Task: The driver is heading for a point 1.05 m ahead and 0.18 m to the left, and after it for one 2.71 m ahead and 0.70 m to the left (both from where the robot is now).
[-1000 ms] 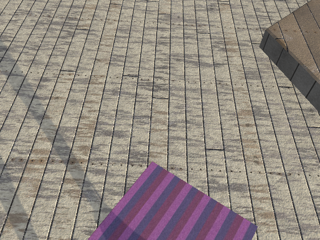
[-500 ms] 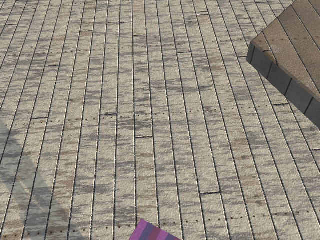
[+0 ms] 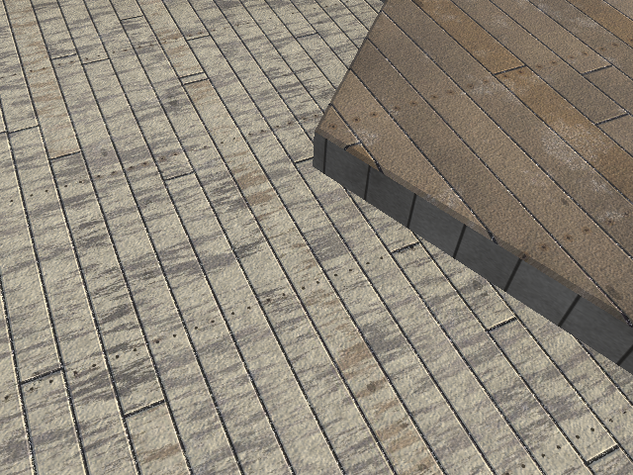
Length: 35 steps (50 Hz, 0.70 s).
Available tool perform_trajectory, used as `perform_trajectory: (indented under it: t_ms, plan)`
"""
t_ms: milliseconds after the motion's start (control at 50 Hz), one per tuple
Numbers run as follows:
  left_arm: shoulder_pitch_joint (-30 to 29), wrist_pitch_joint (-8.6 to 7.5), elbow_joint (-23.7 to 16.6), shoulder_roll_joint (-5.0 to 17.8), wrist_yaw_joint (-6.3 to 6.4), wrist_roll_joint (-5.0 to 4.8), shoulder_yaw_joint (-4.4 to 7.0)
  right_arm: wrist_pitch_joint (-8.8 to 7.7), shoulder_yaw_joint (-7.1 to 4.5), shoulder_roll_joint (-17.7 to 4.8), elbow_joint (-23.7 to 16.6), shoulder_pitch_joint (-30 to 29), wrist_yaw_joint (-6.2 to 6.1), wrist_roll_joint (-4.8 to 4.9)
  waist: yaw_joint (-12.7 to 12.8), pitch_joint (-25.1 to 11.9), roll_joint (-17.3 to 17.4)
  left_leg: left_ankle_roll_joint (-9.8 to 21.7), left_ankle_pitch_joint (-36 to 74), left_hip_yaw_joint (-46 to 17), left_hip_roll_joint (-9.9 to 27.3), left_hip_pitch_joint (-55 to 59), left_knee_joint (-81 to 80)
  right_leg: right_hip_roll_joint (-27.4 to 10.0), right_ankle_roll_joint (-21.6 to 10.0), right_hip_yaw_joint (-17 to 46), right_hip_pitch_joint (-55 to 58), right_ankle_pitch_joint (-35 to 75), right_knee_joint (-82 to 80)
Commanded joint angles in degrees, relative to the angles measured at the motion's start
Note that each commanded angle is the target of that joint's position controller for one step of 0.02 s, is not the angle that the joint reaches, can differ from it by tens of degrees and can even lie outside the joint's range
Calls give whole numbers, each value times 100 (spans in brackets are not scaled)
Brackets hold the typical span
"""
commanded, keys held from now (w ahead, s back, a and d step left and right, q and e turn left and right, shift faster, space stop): w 0.14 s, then w+q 0.48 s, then q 0.38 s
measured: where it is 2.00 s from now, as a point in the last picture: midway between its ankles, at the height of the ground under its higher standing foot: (287, 408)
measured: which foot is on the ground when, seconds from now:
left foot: down 0.00-0.22, up 0.24-0.74, down 0.76-1.00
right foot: up 0.00-0.20, down 0.22-0.76, up 0.78-1.00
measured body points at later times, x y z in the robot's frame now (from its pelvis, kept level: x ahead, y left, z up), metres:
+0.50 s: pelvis +0.26 -0.05 +0.00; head +0.28 -0.06 +0.45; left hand +0.27 +0.22 -0.12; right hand +0.34 -0.31 -0.14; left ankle +0.31 +0.11 -0.67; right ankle +0.22 -0.12 -0.75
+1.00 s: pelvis +0.45 +0.01 -0.01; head +0.50 +0.04 +0.44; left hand +0.49 +0.30 -0.14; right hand +0.63 -0.22 -0.13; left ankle +0.49 +0.07 -0.75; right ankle +0.54 -0.14 -0.67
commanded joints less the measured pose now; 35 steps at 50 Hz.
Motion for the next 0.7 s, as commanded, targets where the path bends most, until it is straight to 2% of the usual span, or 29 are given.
perform_trajectory:
  t_ms: [20, 80, 120, 160, 180, 200, 220, 240, 260, 280, 300, 320, 340, 360, 380, 440, 480, 540, 620, 660, 700]
  plan:
    - [-266, -64, -420, -23, -57, 0, -91, -104, -119, -586, -203, -42, 38, 8, 128, 65, 829, 735, 1768, -730, 1360, 92, -890, -67, 61, 7, -232, 636, -825]
    - [-929, -117, -613, -119, -99, 6, -196, -77, -133, -676, -30, 206, 37, 37, -39, 188, 834, 676, 1923, -424, 1332, 66, -919, -19, 3, -451, 274, 873, -1955]
    - [-1171, -137, -693, -79, -88, 12, -222, -30, -155, -772, 138, 467, 19, 38, -102, 236, 843, 667, 2129, -441, 1475, 359, -822, -3, -116, -600, 445, 682, -2364]
    - [-1215, -176, -714, -4, -34, 42, -219, 48, -166, -851, 308, 648, 3, 47, -68, 227, 876, 659, 2863, -512, 1578, 681, -494, 68, -292, -732, 713, 288, -2694]
    - [-1007, -212, -647, 40, 11, 61, -199, 82, -166, -896, 375, 671, -2, 54, 63, 104, 895, 638, 3715, -513, 1560, 785, -85, 209, -383, -808, 1106, 67, -2879]
    - [-394, -276, -439, 104, 62, 89, -157, 117, -163, -928, 431, 667, -6, 78, 372, -220, 808, 573, 4330, -426, 1440, 750, 688, 368, -494, -853, 1920, 158, -3256]
    - [550, -352, -99, 300, 135, 164, -70, 126, -123, -842, 417, 639, -4, 115, 765, -802, 602, 464, 3895, -274, 1186, 188, 1772, 255, -632, -695, 3297, 362, -3419]
    - [1446, -388, 32, 865, 248, 298, 79, 95, 5, -428, 95, 626, 38, 207, 1049, -1648, -222, 266, 1684, -86, 784, -1400, 3598, -1334, -1004, 1077, 5087, -321, -3563]
    - [1540, -335, 39, 1247, 313, 142, 180, 125, 19, -199, 14, 999, 31, 204, 850, -2149, -1070, 177, -2012, -398, -59, -2769, 5073, -2577, -1430, 3170, 5670, -71, -4184]
    - [1228, -315, 43, 948, 332, -20, 127, 200, -159, -733, 100, 510, -29, 113, 848, -1450, -164, 264, -1601, -1125, 195, -3067, 5359, -2263, -1271, 2617, 4975, -47, -4242]
    - [777, -342, 52, 577, 329, -55, 16, 179, -150, -597, 47, 322, 3, 140, 580, -663, -145, 290, -1119, -1135, 404, -3050, 5138, -1979, -1069, 1735, 4158, 264, -4450]
    - [511, -389, 51, 263, 305, -54, -65, 194, -143, -470, 133, 331, 15, 138, 403, -347, -62, 273, -815, -1083, 542, -2872, 4850, -1708, -839, 1161, 3677, 588, -4665]
    - [323, -428, 82, 70, 312, -95, -117, 279, -157, -409, 217, 361, 44, 51, 253, -109, -106, 227, -603, -1038, 611, -2670, 4677, -1406, -586, 712, 3245, 530, -4904]
    - [297, -475, 106, 33, 326, -109, -131, 358, -143, -298, 281, 590, 91, -12, 128, -111, -400, 164, -460, -1006, 633, -2400, 4654, -1388, -594, 453, 2966, 740, -5028]
    - [355, -539, 156, -7, 324, -107, -133, 413, -153, -257, 291, 531, 126, -21, 101, -63, -313, 135, -355, -985, 620, -2382, 4719, -1350, -611, 292, 2874, 1001, -5118]
    - [543, -669, 326, 113, 348, -136, -73, 477, -185, -171, 109, -17, 209, -38, 61, 160, -107, 44, 207, -944, 684, -2951, 4555, -1294, -634, -276, 2958, 1403, -5322]
    - [761, -677, 445, 73, 364, -129, -73, 484, -181, -133, -16, -394, 243, -43, 120, 237, -82, 10, 580, -904, 696, -3291, 4292, -1252, -626, -582, 3118, 1749, -5315]
    - [871, -672, 561, 36, 380, -127, -90, 460, -116, -26, -240, -1013, 298, -43, 200, 365, -81, 7, 1140, -678, 625, -3283, 3326, -1137, -587, -1041, 3174, 2023, -5276]
    - [1239, -631, 760, 210, 442, -117, -60, 452, -34, -1, -557, -1790, 379, -80, 398, 496, -41, 216, 1217, -201, 478, -3036, 2252, -1298, -534, -1379, 3622, 2604, -5156]
    - [1252, -565, 825, 273, 490, -118, -56, 431, -33, -16, -598, -1761, 374, -122, 305, 463, -21, 378, 916, 41, 222, -2725, 1904, -1314, -437, -1617, 3925, 4243, -4572]
    - [1168, -490, 829, 463, 557, -124, -6, 401, -82, -130, -446, -1175, 313, -160, 66, 45, -212, 581, 445, 252, -227, -2015, 1816, -1268, -327, -1735, 4117, 5985, -3465]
